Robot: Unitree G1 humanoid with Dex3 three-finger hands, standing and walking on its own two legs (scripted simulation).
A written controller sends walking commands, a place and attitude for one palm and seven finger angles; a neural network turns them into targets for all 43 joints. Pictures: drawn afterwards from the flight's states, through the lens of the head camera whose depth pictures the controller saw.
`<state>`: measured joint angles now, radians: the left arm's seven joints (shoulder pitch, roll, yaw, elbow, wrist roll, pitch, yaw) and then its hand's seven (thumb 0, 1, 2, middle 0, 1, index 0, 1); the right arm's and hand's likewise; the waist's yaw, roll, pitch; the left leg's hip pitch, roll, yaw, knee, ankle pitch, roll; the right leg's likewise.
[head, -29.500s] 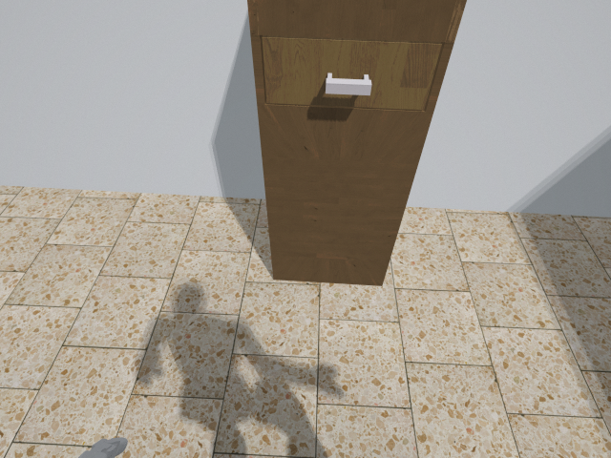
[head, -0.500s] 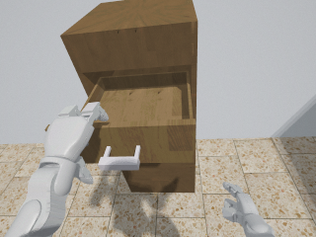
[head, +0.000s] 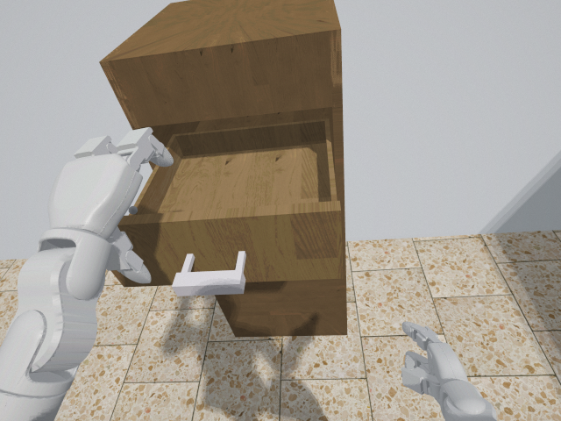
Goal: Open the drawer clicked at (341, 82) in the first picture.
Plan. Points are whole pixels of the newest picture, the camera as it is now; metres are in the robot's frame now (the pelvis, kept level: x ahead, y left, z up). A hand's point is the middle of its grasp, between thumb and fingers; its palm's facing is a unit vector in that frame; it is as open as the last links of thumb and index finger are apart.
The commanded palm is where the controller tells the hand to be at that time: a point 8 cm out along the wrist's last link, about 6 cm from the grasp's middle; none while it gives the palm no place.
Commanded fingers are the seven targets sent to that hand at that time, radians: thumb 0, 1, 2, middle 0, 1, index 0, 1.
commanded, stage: draw the hand back to the body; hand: left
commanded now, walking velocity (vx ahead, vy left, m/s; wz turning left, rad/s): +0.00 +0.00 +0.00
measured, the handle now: (212, 270) +0.30 +0.16 +0.08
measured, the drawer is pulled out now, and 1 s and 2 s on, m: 0.29 0.29 0.29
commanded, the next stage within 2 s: step back with the hand held close in 1.68 s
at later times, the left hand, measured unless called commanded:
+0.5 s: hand (111, 242) +0.25 +0.23 +0.20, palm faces +0.22 -0.11 -0.97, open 13.9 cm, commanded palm +0.19 +0.24 +0.28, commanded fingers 0.00 -0.50 0.30 -0.30 -1.20 -0.30 -1.20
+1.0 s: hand (68, 219) +0.22 +0.22 +0.27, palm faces +0.47 -0.83 -0.30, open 12.8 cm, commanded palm +0.17 +0.27 +0.27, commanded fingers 0.00 0.09 0.56 -0.26 -0.82 -0.26 -0.82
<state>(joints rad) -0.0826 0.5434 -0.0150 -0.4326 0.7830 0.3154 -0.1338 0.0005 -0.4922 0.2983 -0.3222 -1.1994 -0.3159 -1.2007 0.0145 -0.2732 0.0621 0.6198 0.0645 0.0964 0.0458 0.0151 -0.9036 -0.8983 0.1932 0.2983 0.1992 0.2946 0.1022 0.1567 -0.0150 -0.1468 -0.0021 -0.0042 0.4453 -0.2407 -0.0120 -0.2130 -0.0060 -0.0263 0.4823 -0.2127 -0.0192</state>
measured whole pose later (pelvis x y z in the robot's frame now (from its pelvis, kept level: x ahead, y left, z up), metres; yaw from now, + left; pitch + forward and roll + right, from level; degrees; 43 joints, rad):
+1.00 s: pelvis +0.03 +0.01 +0.00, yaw +1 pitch -4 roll -1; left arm 0.27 0.34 0.37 -0.69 -0.04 -0.16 0.11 0.00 -0.23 0.42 -0.30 -1.02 -0.29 -1.02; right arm 0.20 -0.20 0.05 0.64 0.00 -0.13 -0.04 0.01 -0.90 -0.90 0.20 0.30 0.20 0.30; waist 0.06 0.04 0.03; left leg -0.10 0.02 -0.02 0.48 -0.30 0.00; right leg -0.12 0.01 -0.04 0.42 -0.23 -0.01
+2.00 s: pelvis +0.00 +0.02 +0.00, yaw +1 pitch +0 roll -2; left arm 0.40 0.43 0.51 -0.68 -0.04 -0.22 0.12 0.01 0.89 0.90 -0.21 -0.30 -0.21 -0.30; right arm 0.17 -0.24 0.00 0.61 0.00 -0.06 -0.06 0.01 -0.90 -0.90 0.20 0.30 0.20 0.30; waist -0.01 0.05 0.01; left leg -0.28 0.01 -0.03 0.55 -0.28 0.01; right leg -0.27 0.01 -0.06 0.44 -0.18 0.00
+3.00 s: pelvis -0.27 -0.01 +0.00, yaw +0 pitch +1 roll +1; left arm 0.43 0.53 0.61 -0.71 -0.04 -0.27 0.12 0.01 0.89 0.90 -0.22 -0.30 -0.21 -0.30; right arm 0.19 -0.17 0.00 0.63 0.01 -0.09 -0.04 0.01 -0.90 -0.90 0.20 0.30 0.21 0.30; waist -0.03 -0.03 -0.02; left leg -0.49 -0.01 0.01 0.94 -0.36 -0.04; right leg -0.32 0.02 -0.01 0.51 -0.22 -0.04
